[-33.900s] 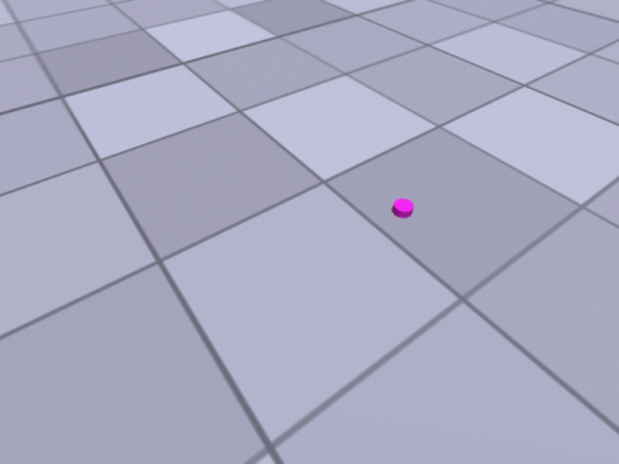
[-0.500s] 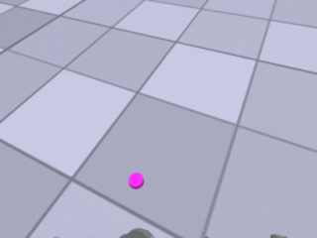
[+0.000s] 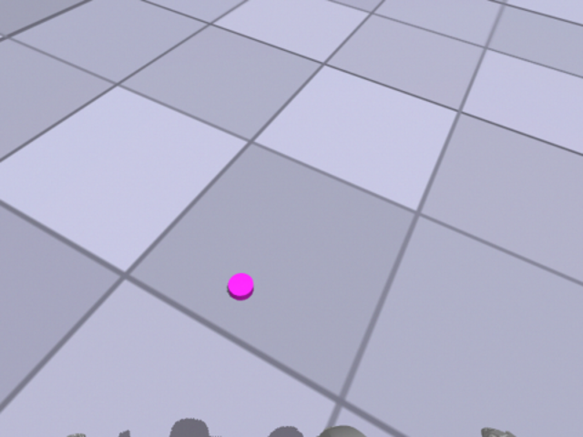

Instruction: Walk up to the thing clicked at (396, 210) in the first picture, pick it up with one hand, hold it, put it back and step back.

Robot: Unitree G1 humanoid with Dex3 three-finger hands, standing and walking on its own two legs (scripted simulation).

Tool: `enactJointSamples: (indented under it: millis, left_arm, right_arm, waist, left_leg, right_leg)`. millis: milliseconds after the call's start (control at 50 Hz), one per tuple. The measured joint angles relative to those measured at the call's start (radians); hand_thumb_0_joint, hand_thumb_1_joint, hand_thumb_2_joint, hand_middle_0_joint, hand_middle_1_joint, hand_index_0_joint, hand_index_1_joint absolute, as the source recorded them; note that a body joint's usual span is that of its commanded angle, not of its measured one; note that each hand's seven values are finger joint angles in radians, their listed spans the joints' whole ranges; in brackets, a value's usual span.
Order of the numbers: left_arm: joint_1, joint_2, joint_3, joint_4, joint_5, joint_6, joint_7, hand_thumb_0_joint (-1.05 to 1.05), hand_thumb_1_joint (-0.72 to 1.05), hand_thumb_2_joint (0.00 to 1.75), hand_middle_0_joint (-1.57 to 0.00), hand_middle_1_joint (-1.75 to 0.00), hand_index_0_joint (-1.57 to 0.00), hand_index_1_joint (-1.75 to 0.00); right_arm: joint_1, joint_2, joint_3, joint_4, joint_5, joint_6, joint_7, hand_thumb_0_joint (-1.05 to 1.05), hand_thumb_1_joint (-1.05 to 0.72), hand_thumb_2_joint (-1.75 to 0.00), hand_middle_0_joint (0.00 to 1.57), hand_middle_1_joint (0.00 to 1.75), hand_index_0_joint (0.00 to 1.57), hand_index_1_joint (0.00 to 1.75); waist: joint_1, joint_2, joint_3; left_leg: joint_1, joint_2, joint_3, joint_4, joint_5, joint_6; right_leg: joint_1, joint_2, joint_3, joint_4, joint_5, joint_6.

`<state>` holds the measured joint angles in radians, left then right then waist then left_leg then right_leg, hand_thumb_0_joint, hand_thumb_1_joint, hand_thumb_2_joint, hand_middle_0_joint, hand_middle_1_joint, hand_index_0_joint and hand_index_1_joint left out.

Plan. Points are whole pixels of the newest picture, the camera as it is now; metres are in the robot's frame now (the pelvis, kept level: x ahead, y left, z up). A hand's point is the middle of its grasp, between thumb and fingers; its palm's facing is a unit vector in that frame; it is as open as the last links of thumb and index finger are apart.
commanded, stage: step back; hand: left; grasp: from above
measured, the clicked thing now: (241, 286) +0.69 +0.16 -0.75
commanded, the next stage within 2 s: stand in 1.94 s
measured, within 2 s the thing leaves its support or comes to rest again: neither
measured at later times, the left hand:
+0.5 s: hand out of the picture -0.05 +0.23 -0.13, palm faces +0.01 -0.90 -0.44, open 7.3 cm
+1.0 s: hand out of the picture -0.31 +0.22 -0.16, palm faces -0.04 -0.91 -0.40, open 7.3 cm
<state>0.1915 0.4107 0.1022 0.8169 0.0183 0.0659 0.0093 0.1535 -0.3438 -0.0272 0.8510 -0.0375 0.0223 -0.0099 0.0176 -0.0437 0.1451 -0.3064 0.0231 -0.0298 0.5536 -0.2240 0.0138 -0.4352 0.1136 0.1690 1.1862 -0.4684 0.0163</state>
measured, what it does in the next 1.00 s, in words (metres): walks backwards: right foot, then left foot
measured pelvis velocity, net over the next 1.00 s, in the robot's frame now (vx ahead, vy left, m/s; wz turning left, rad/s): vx -0.35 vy -0.06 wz -0.03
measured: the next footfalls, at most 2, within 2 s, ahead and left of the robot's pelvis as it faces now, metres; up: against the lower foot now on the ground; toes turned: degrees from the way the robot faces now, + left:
right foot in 0.16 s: -0.06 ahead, -0.15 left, +0.00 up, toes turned +0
left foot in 0.56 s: -0.19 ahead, +0.07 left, +0.00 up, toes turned +0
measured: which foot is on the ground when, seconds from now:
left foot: down 0.00-0.20, up 0.22-0.54, down 0.56-0.98, up 1.00-1.00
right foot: up 0.00-0.14, down 0.16-0.58, up 0.60-0.92, down 0.94-1.00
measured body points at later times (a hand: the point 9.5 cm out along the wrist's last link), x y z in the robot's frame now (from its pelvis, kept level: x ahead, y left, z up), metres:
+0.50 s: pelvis -0.17 -0.04 -0.01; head -0.11 -0.05 +0.43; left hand -0.05 +0.28 -0.10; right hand -0.10 -0.36 -0.14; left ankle -0.21 +0.08 -0.70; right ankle -0.10 -0.15 -0.73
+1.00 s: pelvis -0.35 -0.06 -0.01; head -0.33 -0.06 +0.44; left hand -0.31 +0.26 -0.13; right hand -0.22 -0.37 -0.12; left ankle -0.23 +0.07 -0.73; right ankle -0.40 -0.18 -0.74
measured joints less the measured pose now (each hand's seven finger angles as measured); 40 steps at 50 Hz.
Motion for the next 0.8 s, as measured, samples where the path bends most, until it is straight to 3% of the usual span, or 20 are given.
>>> enactJointSamples:
  millis: [80, 160, 200, 220, 260, 280, 340, 420, 520, 560, 600, 640, 680, 740, 800]
  left_arm:
    - [0.020, 0.012, 0.001, 0.016, 0.002, -0.001, 0.002, 0.00, 0.91, 0.90, -0.21, -0.30, -0.21, -0.30]
    - [0.025, 0.002, -0.009, 0.036, 0.002, -0.014, -0.003, 0.00, 0.91, 0.90, -0.21, -0.30, -0.20, -0.30]
    - [0.009, -0.043, -0.017, 0.059, 0.011, -0.021, -0.007, 0.00, 0.91, 0.90, -0.21, -0.30, -0.20, -0.30]
    - [0.017, -0.057, -0.024, 0.056, 0.016, -0.022, -0.013, 0.00, 0.91, 0.90, -0.21, -0.30, -0.20, -0.30]
    - [0.040, -0.061, -0.034, 0.041, 0.023, -0.021, -0.021, 0.00, 0.91, 0.90, -0.21, -0.30, -0.21, -0.30]
    - [0.050, -0.062, -0.035, 0.036, 0.024, -0.020, -0.020, 0.00, 0.90, 0.90, -0.21, -0.30, -0.21, -0.30]
    - [0.050, -0.070, -0.034, 0.033, 0.027, -0.014, -0.013, 0.00, 0.90, 0.90, -0.21, -0.30, -0.21, -0.30]
    - [0.008, -0.063, -0.028, -0.010, 0.031, -0.021, 0.001, 0.00, 0.90, 0.90, -0.21, -0.30, -0.21, -0.30]
    - [-0.066, -0.047, -0.028, -0.075, 0.025, -0.028, 0.019, 0.00, 0.90, 0.90, -0.21, -0.30, -0.21, -0.30]
    - [-0.092, -0.035, -0.032, -0.086, 0.016, -0.021, 0.018, 0.00, 0.90, 0.90, -0.21, -0.30, -0.21, -0.30]
    - [-0.112, -0.017, -0.029, -0.075, 0.009, -0.006, 0.016, 0.00, 0.90, 0.90, -0.21, -0.30, -0.21, -0.30]
    - [-0.103, -0.026, -0.030, -0.049, 0.003, 0.009, 0.017, 0.00, 0.90, 0.90, -0.21, -0.30, -0.21, -0.30]
    - [-0.088, -0.038, -0.033, -0.022, 0.001, 0.019, 0.013, 0.00, 0.90, 0.90, -0.21, -0.30, -0.21, -0.30]
    - [-0.053, -0.034, -0.029, -0.009, -0.007, 0.017, 0.005, 0.00, 0.90, 0.90, -0.21, -0.30, -0.21, -0.30]
    - [-0.025, -0.021, -0.024, 0.007, -0.003, 0.005, 0.005, 0.00, 0.90, 0.90, -0.21, -0.30, -0.21, -0.30]
  right_arm:
    - [-0.048, -0.011, -0.004, -0.043, 0.003, -0.007, -0.005, 0.00, -0.90, -0.90, 0.21, 0.30, 0.21, 0.30]
    - [-0.083, -0.038, -0.009, -0.068, 0.007, 0.006, -0.002, 0.00, -0.90, -0.90, 0.21, 0.30, 0.21, 0.30]
    - [-0.093, -0.071, -0.023, -0.055, 0.017, 0.023, -0.005, 0.00, -0.91, -0.90, 0.21, 0.30, 0.20, 0.30]
    - [-0.085, -0.076, -0.029, -0.045, 0.023, 0.031, -0.010, 0.00, -0.91, -0.90, 0.21, 0.30, 0.20, 0.30]
    - [-0.058, -0.064, -0.032, -0.021, 0.028, 0.044, -0.019, 0.00, -0.91, -0.90, 0.21, 0.30, 0.20, 0.30]
    - [-0.047, -0.060, -0.030, -0.010, 0.030, 0.047, -0.018, 0.00, -0.91, -0.90, 0.21, 0.30, 0.20, 0.30]
    - [-0.002, -0.063, -0.025, 0.001, 0.035, 0.039, -0.016, 0.00, -0.91, -0.90, 0.21, 0.30, 0.20, 0.30]
    - [0.046, -0.069, -0.022, 0.015, 0.030, 0.029, -0.021, 0.00, -0.91, -0.90, 0.21, 0.30, 0.20, 0.30]
    - [0.064, -0.049, -0.018, 0.035, 0.018, 0.027, -0.021, 0.00, -0.91, -0.90, 0.21, 0.30, 0.20, 0.30]
    - [0.065, -0.035, -0.017, 0.035, 0.014, 0.019, -0.015, 0.00, -0.91, -0.90, 0.21, 0.30, 0.20, 0.30]
    - [0.051, -0.002, -0.016, 0.041, 0.005, 0.017, -0.010, 0.00, -0.91, -0.90, 0.21, 0.30, 0.20, 0.30]
    - [0.054, 0.001, -0.007, 0.033, -0.003, 0.020, 0.004, 0.00, -0.91, -0.90, 0.21, 0.30, 0.20, 0.30]
    - [0.052, -0.004, -0.004, 0.030, -0.009, 0.020, 0.005, 0.00, -0.91, -0.90, 0.21, 0.30, 0.20, 0.30]
    - [0.035, -0.004, -0.004, 0.021, -0.015, 0.019, -0.002, 0.00, -0.91, -0.90, 0.21, 0.30, 0.21, 0.30]
    - [0.001, -0.009, -0.008, 0.001, -0.009, 0.014, -0.002, 0.00, -0.91, -0.90, 0.21, 0.30, 0.21, 0.30]
  waist:
    - [0.009, 0.002, 0.028]
    - [0.012, 0.026, 0.039]
    - [-0.009, 0.118, 0.059]
    - [-0.017, 0.136, 0.049]
    - [0.011, 0.102, 0.016]
    - [0.023, 0.082, 0.005]
    - [0.011, 0.070, -0.022]
    - [-0.003, 0.078, -0.017]
    - [-0.019, 0.066, 0.029]
    - [-0.026, 0.042, 0.043]
    - [-0.009, -0.034, 0.071]
    - [-0.016, -0.030, 0.053]
    - [-0.035, 0.004, 0.031]
    - [-0.021, 0.008, -0.002]
    - [-0.007, 0.006, -0.007]
  left_leg:
    - [-0.053, 0.017, 0.029, 0.031, 0.025, -0.007]
    - [-0.121, 0.038, 0.048, 0.094, 0.040, -0.032]
    - [-0.145, 0.074, -0.011, 0.132, 0.039, -0.022]
    - [-0.162, 0.053, -0.048, 0.161, -0.036, -0.015]
    - [-0.197, -0.030, -0.071, 0.315, -0.215, -0.019]
    - [-0.205, -0.067, -0.078, 0.396, -0.247, -0.018]
    - [-0.210, -0.138, -0.114, 0.566, -0.237, -0.018]
    - [-0.137, -0.139, -0.113, 0.562, -0.248, -0.037]
    - [-0.005, -0.085, -0.041, 0.296, -0.294, -0.039]
    - [0.055, -0.071, -0.011, 0.133, -0.191, -0.019]
    - [0.072, -0.110, 0.027, 0.099, -0.131, 0.013]
    - [0.052, -0.094, 0.027, 0.112, -0.121, 0.028]
    - [0.035, -0.059, 0.001, 0.102, -0.097, 0.033]
    - [0.015, -0.030, 0.009, 0.037, -0.032, 0.025]
    - [-0.019, -0.013, 0.017, 0.004, 0.021, 0.021]
  right_leg:
    - [0.094, -0.052, -0.031, -0.179, -0.032, 0.022]
    - [0.204, -0.100, -0.098, -0.485, 0.037, 0.004]
    - [0.230, -0.052, -0.147, -0.529, 0.067, -0.017]
    - [0.222, -0.050, -0.162, -0.527, 0.078, -0.024]
    - [0.187, -0.083, -0.132, -0.508, 0.092, -0.036]
    - [0.179, -0.100, -0.113, -0.517, 0.108, -0.038]
    - [0.161, -0.125, -0.114, -0.575, 0.166, -0.036]
    - [0.110, -0.123, -0.144, -0.593, 0.217, -0.039]
    - [0.044, -0.134, -0.201, -0.559, 0.254, -0.037]
    - [0.012, -0.149, -0.215, -0.520, 0.259, -0.030]
    - [-0.005, -0.180, -0.171, -0.486, 0.262, -0.031]
    - [-0.037, -0.125, -0.123, -0.359, 0.068, -0.033]
    - [-0.059, -0.051, -0.086, -0.164, -0.029, -0.034]
    - [-0.057, 0.000, -0.026, 0.021, -0.013, -0.035]
    - [0.008, -0.012, -0.018, 0.011, -0.003, -0.010]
